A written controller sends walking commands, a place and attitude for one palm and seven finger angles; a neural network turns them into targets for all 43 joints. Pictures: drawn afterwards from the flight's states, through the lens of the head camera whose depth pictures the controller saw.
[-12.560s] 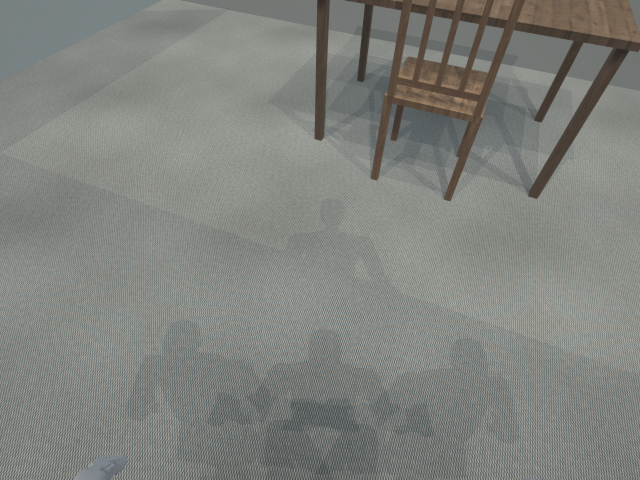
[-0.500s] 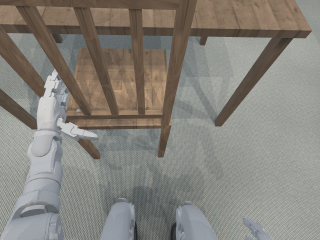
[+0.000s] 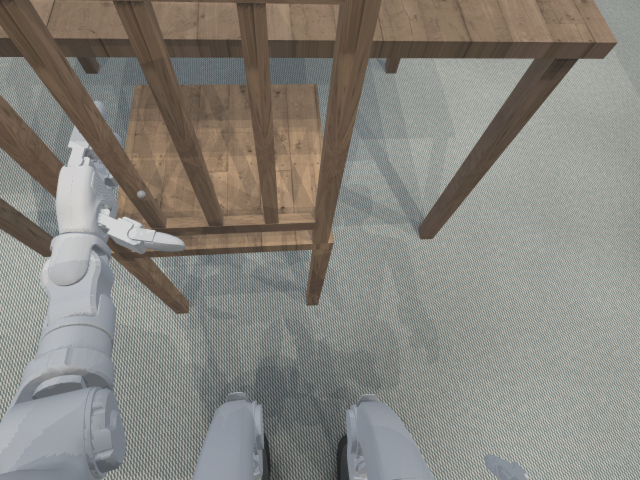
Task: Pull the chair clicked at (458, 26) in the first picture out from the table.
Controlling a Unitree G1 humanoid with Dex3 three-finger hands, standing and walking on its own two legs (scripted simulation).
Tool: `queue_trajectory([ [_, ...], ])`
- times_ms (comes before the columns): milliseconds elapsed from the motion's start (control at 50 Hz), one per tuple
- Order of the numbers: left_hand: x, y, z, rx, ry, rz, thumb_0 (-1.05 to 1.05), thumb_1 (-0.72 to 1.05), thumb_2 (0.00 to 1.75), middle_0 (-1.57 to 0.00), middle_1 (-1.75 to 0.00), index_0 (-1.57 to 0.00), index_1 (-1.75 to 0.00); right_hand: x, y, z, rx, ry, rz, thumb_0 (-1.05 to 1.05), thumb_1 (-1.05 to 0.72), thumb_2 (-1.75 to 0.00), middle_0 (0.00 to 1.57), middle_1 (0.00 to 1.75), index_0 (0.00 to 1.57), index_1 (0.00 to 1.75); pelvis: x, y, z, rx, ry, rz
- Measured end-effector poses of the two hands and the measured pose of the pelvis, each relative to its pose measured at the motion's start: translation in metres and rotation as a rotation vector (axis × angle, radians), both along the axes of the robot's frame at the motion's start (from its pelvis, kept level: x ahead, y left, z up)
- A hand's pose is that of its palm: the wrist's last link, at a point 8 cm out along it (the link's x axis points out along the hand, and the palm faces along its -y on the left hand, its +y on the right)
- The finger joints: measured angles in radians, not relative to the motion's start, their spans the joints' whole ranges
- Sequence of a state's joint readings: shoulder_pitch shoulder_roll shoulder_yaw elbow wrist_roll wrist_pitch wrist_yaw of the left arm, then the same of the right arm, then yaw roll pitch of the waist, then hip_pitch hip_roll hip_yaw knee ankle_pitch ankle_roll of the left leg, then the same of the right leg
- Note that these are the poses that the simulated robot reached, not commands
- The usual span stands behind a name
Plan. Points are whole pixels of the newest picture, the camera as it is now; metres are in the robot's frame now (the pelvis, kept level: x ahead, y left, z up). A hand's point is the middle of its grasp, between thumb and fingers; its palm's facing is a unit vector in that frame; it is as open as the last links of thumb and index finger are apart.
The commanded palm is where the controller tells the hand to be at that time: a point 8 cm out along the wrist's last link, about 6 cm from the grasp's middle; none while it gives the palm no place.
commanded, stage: push the fingers through the gap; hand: left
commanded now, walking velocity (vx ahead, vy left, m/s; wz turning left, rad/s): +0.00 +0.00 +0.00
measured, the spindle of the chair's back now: (188, 149) +0.49 +0.14 +0.06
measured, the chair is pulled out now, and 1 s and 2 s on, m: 0.00 0.00 0.04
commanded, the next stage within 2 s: hook a spindle and tug to test in 0.20 s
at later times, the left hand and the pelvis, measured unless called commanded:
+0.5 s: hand (144, 196) +0.45 +0.20 +0.02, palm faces +0.06 -1.00 -0.04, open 16.5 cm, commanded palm +0.42 +0.24 +0.03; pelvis +0.00 +0.00 +0.00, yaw +0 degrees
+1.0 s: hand (139, 193) +0.45 +0.20 +0.02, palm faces +0.08 -1.00 -0.03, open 9.0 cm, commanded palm +0.42 +0.23 +0.03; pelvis +0.01 +0.00 +0.01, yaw +0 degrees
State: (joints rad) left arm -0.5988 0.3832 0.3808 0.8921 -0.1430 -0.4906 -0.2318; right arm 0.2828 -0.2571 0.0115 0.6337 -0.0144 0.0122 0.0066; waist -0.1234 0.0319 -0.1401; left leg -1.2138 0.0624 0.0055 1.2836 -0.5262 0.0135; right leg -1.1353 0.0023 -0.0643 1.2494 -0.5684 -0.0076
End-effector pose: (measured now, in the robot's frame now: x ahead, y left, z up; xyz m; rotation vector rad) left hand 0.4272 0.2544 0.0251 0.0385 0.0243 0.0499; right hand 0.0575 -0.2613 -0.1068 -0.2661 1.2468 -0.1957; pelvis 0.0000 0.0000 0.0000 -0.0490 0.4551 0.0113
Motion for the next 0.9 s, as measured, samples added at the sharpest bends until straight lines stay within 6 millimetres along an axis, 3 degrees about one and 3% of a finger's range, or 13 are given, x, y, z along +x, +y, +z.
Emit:
queue_trajectory([
  [140, -0.008, 0.002, -0.002, 0.000, 0.009, 0.007, -0.01, -0.50, 0.30, -0.06, -0.08, -0.07, -0.08, 0.004, 0.003, 0.003, 0.005, -0.002, 0.009, 0.01, -0.91, -0.89, 0.20, 0.30, 0.20, 0.30, 0.002, 0.001, 0.003, -0.002, -0.004, 0.005],
  [440, -0.003, -0.004, 0.001, 0.006, -0.006, 0.006, -0.01, -0.50, 0.30, -0.09, -0.15, -0.09, -0.15, 0.020, 0.003, 0.003, 0.004, -0.038, 0.025, 0.01, -0.91, -0.89, 0.20, 0.30, 0.20, 0.30, 0.002, 0.001, 0.002, -0.002, -0.007, 0.007],
  [700, -0.002, -0.001, 0.001, -0.002, -0.002, 0.021, -0.01, -0.47, 0.31, -0.27, -0.71, -0.24, -0.72, 0.012, 0.002, 0.000, 0.007, -0.007, 0.014, 0.01, -0.91, -0.89, 0.20, 0.30, 0.20, 0.30, 0.002, 0.000, 0.001, -0.001, -0.004, 0.007],
  [900, 0.000, 0.002, 0.001, -0.007, 0.001, 0.030, -0.01, -0.10, 0.47, -0.41, -1.22, -0.38, -1.23, 0.011, 0.001, 0.003, 0.002, 0.003, 0.007, 0.01, -0.91, -0.89, 0.20, 0.30, 0.20, 0.30, 0.005, 0.001, 0.003, -0.003, 0.000, 0.008],
])
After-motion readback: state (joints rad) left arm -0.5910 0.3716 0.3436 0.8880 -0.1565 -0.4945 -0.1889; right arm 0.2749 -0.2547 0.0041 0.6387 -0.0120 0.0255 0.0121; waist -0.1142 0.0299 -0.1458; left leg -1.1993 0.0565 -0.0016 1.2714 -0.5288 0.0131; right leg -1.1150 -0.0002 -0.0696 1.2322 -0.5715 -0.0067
